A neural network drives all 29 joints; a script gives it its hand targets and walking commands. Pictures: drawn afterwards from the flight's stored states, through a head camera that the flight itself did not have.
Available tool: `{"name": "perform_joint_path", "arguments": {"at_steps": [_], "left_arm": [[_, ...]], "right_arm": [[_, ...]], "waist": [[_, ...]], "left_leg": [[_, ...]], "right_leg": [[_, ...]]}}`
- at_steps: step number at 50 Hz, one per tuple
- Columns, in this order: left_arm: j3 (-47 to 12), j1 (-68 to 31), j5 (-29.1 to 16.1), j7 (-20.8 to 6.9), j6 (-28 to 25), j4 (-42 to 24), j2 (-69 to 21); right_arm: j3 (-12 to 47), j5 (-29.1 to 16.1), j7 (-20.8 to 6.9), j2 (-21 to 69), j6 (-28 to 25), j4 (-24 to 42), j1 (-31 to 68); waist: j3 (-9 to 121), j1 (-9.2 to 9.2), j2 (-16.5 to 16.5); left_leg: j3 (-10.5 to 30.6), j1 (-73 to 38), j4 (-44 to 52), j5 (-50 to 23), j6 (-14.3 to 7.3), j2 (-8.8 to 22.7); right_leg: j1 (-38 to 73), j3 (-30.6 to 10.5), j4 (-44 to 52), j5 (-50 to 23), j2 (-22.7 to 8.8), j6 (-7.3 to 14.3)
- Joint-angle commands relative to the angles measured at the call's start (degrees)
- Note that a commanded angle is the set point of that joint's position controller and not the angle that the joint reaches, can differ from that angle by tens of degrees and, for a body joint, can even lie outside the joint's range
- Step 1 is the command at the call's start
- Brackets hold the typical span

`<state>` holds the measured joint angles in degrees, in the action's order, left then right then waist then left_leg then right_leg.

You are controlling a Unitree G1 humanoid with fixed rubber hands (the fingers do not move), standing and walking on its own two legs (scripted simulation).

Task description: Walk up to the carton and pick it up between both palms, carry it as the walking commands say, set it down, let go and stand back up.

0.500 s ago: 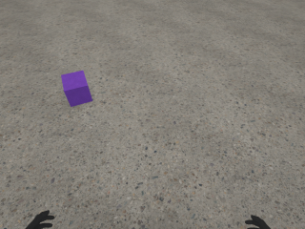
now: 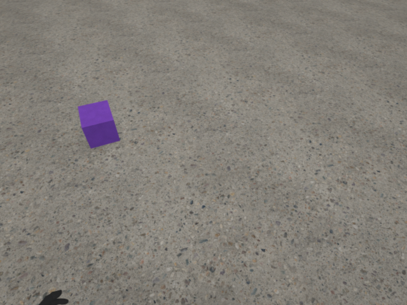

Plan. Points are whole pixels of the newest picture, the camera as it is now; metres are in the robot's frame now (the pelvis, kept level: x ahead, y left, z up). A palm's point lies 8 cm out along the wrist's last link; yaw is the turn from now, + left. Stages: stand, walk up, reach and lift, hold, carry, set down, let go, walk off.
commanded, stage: stand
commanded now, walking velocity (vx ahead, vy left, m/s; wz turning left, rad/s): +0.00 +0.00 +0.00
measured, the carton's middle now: (99, 123) +1.41 +0.69 -0.68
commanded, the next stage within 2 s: walk up in 0.84 s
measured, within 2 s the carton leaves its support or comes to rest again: neither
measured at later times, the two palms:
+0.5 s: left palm out of the picture +0.09 +0.34 -0.10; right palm out of the picture +0.08 -0.30 -0.10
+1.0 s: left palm out of the picture +0.09 +0.34 -0.09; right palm out of the picture +0.09 -0.30 -0.10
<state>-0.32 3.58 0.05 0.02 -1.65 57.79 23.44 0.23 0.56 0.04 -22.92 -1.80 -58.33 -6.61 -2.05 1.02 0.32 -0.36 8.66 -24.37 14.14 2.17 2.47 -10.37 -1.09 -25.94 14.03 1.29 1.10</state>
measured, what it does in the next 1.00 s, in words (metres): stands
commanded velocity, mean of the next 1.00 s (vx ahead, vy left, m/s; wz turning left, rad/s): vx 0.00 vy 0.00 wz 0.00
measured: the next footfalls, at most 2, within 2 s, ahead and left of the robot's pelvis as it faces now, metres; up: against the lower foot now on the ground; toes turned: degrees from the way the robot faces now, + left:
left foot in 1.32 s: +0.11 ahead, +0.26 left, +0.00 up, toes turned +15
right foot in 1.56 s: +0.25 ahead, +0.02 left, +0.00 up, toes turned +13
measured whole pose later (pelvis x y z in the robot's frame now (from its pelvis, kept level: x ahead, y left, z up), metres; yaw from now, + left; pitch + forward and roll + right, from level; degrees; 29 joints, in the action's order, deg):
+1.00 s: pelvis -0.01 +0.02 +0.01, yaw +2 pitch -2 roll +0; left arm -0.5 3.9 0.5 -0.3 -0.6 61.4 23.9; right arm -0.3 0.7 0.3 -23.1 -1.2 -60.2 -6.0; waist -1.3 0.4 0.1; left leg 0.9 7.7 -20.6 11.2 0.9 0.6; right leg -8.3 -0.3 -21.1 11.0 -0.7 -0.6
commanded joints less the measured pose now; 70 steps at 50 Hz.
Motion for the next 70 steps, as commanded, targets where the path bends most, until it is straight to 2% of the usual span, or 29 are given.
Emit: {"name": "perform_joint_path", "arguments": {"at_steps": [1,4,7,9,13,15,18,19,29,31,34,36,41,43,46,51,52,54,55,57,59,62,63,65,66,67,68,69,70], "left_arm": [[2.16,-3.86,-0.11,0.39,-0.75,-2.52,11.40],[2.45,-2.68,-0.12,0.46,-1.10,-1.88,11.50],[2.81,-1.59,0.05,0.45,-0.61,-0.10,11.44],[2.19,-2.79,0.16,0.19,-0.48,0.09,11.01],[1.28,-2.10,0.57,-0.25,-0.05,-0.03,8.99],[2.42,-2.53,0.93,0.21,-0.01,0.88,11.44],[2.38,-0.12,0.19,-0.08,-0.55,1.14,12.08],[2.14,-1.79,0.57,-0.12,-0.89,0.88,11.38],[1.40,-0.61,-0.16,0.41,-0.18,1.48,9.60],[1.29,-2.21,0.41,0.71,0.11,0.74,10.05],[2.00,-0.88,0.48,0.31,-0.34,-0.06,9.87],[1.94,-2.25,0.50,0.28,-0.27,0.73,10.85],[1.25,-0.64,-0.04,0.18,0.36,0.23,8.40],[1.49,-2.50,0.16,0.42,-0.13,1.00,11.03],[1.35,-0.66,0.15,-0.07,0.62,0.96,9.41],[2.02,-1.46,-0.01,0.54,0.74,2.00,9.82],[6.26,3.90,1.16,-0.56,-1.28,-1.44,17.36],[8.59,12.31,2.29,-0.19,-3.09,-3.52,21.21],[8.51,9.37,2.65,-0.10,-3.44,-6.23,21.74],[8.59,-0.40,2.73,-0.38,-4.16,-9.90,19.34],[9.27,-1.35,2.87,-0.74,-4.73,-11.69,19.28],[9.02,-2.73,3.15,-1.59,-4.24,-11.39,19.77],[9.41,0.84,3.39,-1.63,-4.19,-11.10,20.35],[7.99,2.62,3.57,-2.15,-3.37,-10.71,17.21],[6.58,1.80,3.11,-2.40,-2.90,-13.09,13.13],[4.80,0.43,1.23,-2.63,-2.88,-15.45,10.64],[5.93,-3.13,1.76,-2.03,-2.80,-17.23,15.79],[6.25,1.23,0.49,-2.78,-3.06,-14.11,17.53],[5.82,3.54,0.15,-3.07,-3.15,-12.65,16.87]], "right_arm": [[-2.17,0.10,0.12,-9.94,-0.16,2.11,1.88],[-1.37,0.18,-0.21,-8.52,0.00,1.35,2.15],[-1.18,0.46,-0.52,-8.98,-0.39,0.89,1.03],[-1.34,-0.29,-0.48,-8.63,0.38,0.78,2.04],[-2.27,0.60,0.13,-10.91,-0.67,0.81,2.16],[-1.52,0.28,-0.03,-8.49,-0.10,0.83,2.56],[-2.71,0.19,0.13,-10.32,-0.64,1.18,1.93],[-2.04,0.08,0.03,-8.64,-0.05,0.39,2.70],[-2.52,-0.13,0.52,-10.32,-0.07,-0.08,2.22],[-1.89,0.28,-0.02,-9.28,-0.04,-0.38,2.43],[-2.27,-0.16,0.29,-11.23,-0.14,-0.18,3.21],[-2.84,0.12,0.41,-10.05,0.12,0.29,1.69],[-2.02,0.10,0.90,-11.20,-0.24,0.86,3.77],[-2.12,-0.46,0.38,-8.82,0.15,0.12,1.03],[-2.01,0.34,0.37,-10.57,-0.17,0.87,3.95],[-2.54,0.12,-0.01,-10.81,0.13,-0.01,2.16],[-6.28,1.18,-2.89,-17.18,0.43,4.89,0.10],[-5.89,2.26,-5.10,-11.92,0.53,11.64,8.46],[-6.97,3.07,-5.12,-12.34,0.39,11.84,9.70],[-8.38,1.62,-6.69,-14.35,0.61,12.37,3.11],[-8.75,0.78,-8.17,-14.08,1.47,12.22,-2.94],[-8.82,-0.05,-9.07,-11.77,1.20,11.39,-2.70],[-8.73,0.35,-9.09,-11.92,0.98,11.44,-1.89],[-9.79,-0.03,-7.68,-14.25,0.35,7.07,-12.41],[-10.57,0.34,-6.31,-17.80,0.07,5.64,-20.32],[-12.17,1.44,-5.04,-26.88,-0.38,7.83,-20.59],[-11.85,-0.59,-4.90,-27.92,-1.23,9.98,-16.01],[-10.64,-0.39,-4.77,-25.16,-1.00,12.16,-10.56],[-10.11,0.00,-4.59,-22.06,-1.15,14.32,-7.16]], "waist": [[3.71,0.59,-1.05],[4.86,-0.06,-4.64],[1.57,-0.16,3.62],[4.24,0.33,-2.44],[2.83,-0.10,1.62],[2.12,0.33,-2.67],[4.03,-0.92,3.73],[4.70,-0.42,-0.56],[3.25,-0.83,-2.07],[3.27,-0.45,4.45],[2.97,-1.60,-2.45],[3.92,0.31,0.93],[5.46,-1.56,2.30],[5.05,-0.14,-4.02],[0.36,-0.87,4.17],[1.72,-1.41,-0.78],[6.28,-3.51,-0.72],[0.93,-7.79,-9.49],[-0.10,-6.37,-7.15],[-1.21,-0.18,-2.85],[0.05,0.97,-9.91],[-0.40,1.72,-4.85],[-1.62,-0.39,-7.72],[2.70,3.23,0.77],[5.30,7.67,13.80],[0.25,9.21,26.55],[0.49,6.21,9.17],[1.71,2.68,4.44],[0.00,0.22,7.29]], "left_leg": [[3.39,-2.51,3.32,-9.94,-3.73,4.51],[4.29,-0.14,5.11,-4.96,-4.28,4.37],[3.48,2.42,6.18,-5.99,-4.14,4.01],[4.70,-1.91,5.41,-8.20,-4.05,5.08],[4.99,2.06,6.35,0.17,-4.01,4.07],[6.26,1.87,7.21,-4.20,-4.65,5.21],[5.64,0.56,6.04,-5.99,-4.83,4.12],[5.28,-1.00,6.81,-5.96,-4.39,4.41],[5.78,-1.94,6.19,-9.97,-4.63,5.01],[4.50,-1.13,7.20,-8.36,-4.16,3.56],[6.52,-0.90,6.99,-8.39,-4.65,4.62],[6.55,-3.19,7.51,-10.75,-4.75,4.78],[6.01,-1.63,5.56,-14.87,-4.46,4.03],[6.99,-1.73,7.54,-12.65,-4.32,4.71],[5.77,2.89,7.67,-4.17,-4.39,3.91],[7.77,2.78,9.69,-3.70,-4.69,4.20],[11.08,11.52,1.97,16.96,-7.92,2.93],[3.19,34.47,-17.80,11.17,-4.90,-1.12],[4.80,39.82,-29.64,10.98,-4.80,3.00],[9.08,29.82,-28.69,6.75,-1.90,7.57],[6.30,22.09,-25.42,6.85,-1.85,7.52],[-3.30,10.74,-15.96,4.27,-2.59,5.58],[-6.46,9.70,-13.55,1.38,-1.79,4.58],[-8.48,-4.22,-9.49,8.07,-3.44,-0.62],[-5.24,-8.43,-3.35,11.71,-4.62,-0.07],[35.70,-10.74,16.88,33.06,-12.80,14.74],[42.96,-4.32,16.05,34.51,-17.38,20.47],[37.71,-3.46,11.82,30.89,-18.29,18.51],[29.38,1.94,11.06,27.62,-16.27,13.88]], "right_leg": [[-0.67,-5.61,5.19,-12.44,-6.47,0.85],[1.90,-6.04,4.84,-10.90,-6.62,0.87],[1.73,-7.72,5.69,-10.36,-7.36,1.28],[-0.47,-5.71,5.57,-5.66,-6.07,0.46],[0.69,-5.28,7.87,-5.51,-6.66,0.35],[0.93,-4.62,6.65,-4.97,-6.87,0.80],[1.22,-5.77,7.20,-6.14,-6.71,0.84],[0.87,-5.99,6.24,-6.00,-7.40,1.11],[1.23,-5.48,6.79,-11.72,-8.09,0.21],[1.61,-5.62,7.11,-10.41,-8.06,0.44],[2.33,-4.05,7.24,-9.52,-6.87,0.28],[0.35,-4.40,6.11,-8.04,-7.68,0.45],[4.36,-4.19,7.65,-12.29,-7.86,0.12],[4.12,-4.07,5.95,-11.39,-7.83,0.15],[2.24,-4.68,9.05,-6.89,-7.91,-0.33],[3.94,-4.04,8.86,-5.93,-7.93,-0.05],[11.18,-2.33,4.04,17.97,-8.13,3.26],[19.30,-20.64,14.08,29.91,-22.63,11.66],[16.29,-25.12,18.72,33.47,-30.09,15.32],[6.80,-12.70,17.85,20.71,-26.80,11.66],[3.74,-4.07,17.70,20.74,-21.66,8.53],[-5.55,3.56,15.88,22.37,-19.78,7.95],[-4.75,8.37,12.44,20.95,-16.82,7.26],[-10.36,10.10,-4.61,20.75,-13.07,6.39],[-15.64,14.20,-22.20,20.51,-8.42,4.65],[-34.76,11.70,-40.24,24.40,-0.21,1.76],[-34.15,-2.35,-42.52,16.67,-5.74,0.42],[-29.74,-1.20,-39.59,17.46,-8.17,0.68],[-26.43,-0.53,-34.58,15.69,-8.89,0.39]]}}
